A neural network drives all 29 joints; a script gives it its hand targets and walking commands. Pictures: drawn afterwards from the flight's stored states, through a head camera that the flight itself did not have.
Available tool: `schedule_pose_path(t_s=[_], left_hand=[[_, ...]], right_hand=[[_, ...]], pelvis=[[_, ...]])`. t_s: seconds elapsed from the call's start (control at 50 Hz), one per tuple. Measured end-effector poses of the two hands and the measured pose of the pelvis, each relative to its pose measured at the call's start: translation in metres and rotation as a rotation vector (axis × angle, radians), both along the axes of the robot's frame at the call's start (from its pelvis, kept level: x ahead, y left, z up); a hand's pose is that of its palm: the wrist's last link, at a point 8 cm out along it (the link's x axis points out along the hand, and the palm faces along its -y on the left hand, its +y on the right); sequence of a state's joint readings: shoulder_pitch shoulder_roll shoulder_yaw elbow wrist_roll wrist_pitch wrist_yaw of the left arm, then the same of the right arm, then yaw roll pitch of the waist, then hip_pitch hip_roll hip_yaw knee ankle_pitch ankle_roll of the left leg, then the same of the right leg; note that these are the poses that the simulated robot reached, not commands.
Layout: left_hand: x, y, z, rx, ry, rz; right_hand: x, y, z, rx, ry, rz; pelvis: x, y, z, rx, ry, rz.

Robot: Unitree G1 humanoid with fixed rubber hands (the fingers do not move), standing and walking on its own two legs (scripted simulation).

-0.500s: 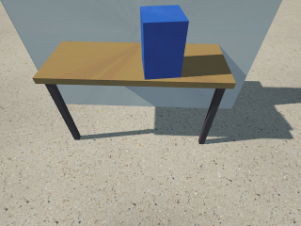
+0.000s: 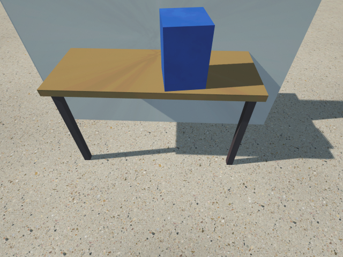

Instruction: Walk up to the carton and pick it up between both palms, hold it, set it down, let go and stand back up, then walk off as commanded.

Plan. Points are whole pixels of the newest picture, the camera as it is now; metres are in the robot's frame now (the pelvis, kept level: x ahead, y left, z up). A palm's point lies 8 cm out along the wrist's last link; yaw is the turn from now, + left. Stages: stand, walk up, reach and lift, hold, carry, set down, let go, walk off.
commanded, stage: stand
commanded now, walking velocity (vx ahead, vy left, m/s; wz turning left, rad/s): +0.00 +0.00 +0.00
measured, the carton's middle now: (183, 50) +0.98 -0.05 +0.02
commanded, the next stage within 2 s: none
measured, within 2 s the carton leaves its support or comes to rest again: neither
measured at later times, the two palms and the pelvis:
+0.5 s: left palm out of the picture +0.09 +0.28 -0.11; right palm out of the picture +0.08 -0.29 -0.10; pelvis +0.00 +0.00 +0.00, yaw +0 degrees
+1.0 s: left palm out of the picture +0.09 +0.28 -0.11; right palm out of the picture +0.08 -0.29 -0.10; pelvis +0.00 +0.00 +0.00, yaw +0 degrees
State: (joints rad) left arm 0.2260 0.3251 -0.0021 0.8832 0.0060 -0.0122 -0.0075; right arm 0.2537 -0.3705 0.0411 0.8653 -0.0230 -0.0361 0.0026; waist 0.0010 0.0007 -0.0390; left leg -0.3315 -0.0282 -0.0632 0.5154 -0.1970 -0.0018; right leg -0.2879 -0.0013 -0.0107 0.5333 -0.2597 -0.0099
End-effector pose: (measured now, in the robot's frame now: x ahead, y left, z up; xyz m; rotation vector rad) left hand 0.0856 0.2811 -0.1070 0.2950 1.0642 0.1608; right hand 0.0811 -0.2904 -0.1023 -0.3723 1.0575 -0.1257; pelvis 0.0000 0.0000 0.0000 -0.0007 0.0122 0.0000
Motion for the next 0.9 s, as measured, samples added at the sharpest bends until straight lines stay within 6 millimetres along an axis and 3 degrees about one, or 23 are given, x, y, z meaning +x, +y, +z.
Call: schedule_pose_path(t_s=[0.9], left_hand=[[0.0007,-0.0007,-0.0010,-0.001,0.011,-0.004]], right_hand=[[-0.0022,-0.0004,-0.0010,0.001,0.018,-0.003]], pelvis=[[0.0014,-0.0001,0.0003,0.000,0.003,0.000]])
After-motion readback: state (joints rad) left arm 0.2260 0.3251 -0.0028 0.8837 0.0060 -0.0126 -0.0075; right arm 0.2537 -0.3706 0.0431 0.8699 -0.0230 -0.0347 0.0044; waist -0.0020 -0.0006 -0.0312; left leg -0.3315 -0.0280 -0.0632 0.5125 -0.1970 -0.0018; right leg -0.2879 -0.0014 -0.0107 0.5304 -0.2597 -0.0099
